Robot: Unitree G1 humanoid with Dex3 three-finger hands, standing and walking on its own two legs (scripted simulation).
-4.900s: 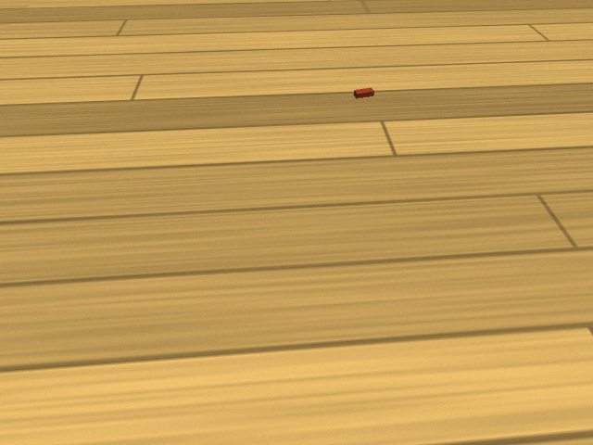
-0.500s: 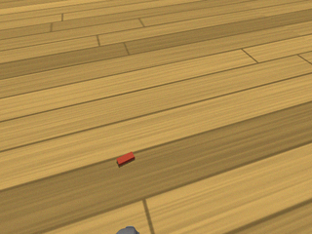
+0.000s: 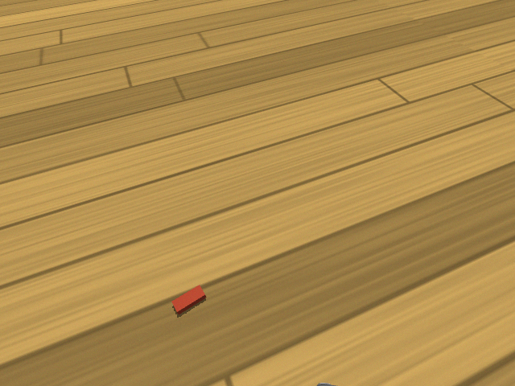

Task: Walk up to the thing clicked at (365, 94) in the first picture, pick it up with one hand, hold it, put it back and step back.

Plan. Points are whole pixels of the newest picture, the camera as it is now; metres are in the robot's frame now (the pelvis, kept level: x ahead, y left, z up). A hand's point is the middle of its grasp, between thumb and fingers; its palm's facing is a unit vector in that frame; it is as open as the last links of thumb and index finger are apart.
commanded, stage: walk up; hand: left
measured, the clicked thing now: (189, 299) +0.55 +0.31 -0.74
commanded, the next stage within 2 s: stand in 1.46 s
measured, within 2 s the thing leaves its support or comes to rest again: neither
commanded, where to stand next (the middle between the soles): +0.15 +0.02 m, yaw +0 degrees
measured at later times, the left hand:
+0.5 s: hand out of the picture +0.12 +0.28 -0.15, palm faces -0.02 -0.94 -0.35, open 7.3 cm
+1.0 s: hand out of the picture +0.14 +0.28 -0.13, palm faces +0.01 -0.94 -0.34, open 7.3 cm
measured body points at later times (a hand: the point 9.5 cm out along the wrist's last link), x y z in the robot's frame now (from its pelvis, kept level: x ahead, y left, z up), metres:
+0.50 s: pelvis +0.05 +0.02 +0.01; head +0.07 +0.03 +0.46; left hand +0.12 +0.33 -0.13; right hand +0.16 -0.28 -0.11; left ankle +0.10 +0.15 -0.72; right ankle +0.08 -0.12 -0.72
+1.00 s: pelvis +0.06 +0.02 +0.03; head +0.07 +0.02 +0.48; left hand +0.14 +0.33 -0.10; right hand +0.17 -0.28 -0.10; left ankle +0.10 +0.15 -0.72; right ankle +0.08 -0.12 -0.72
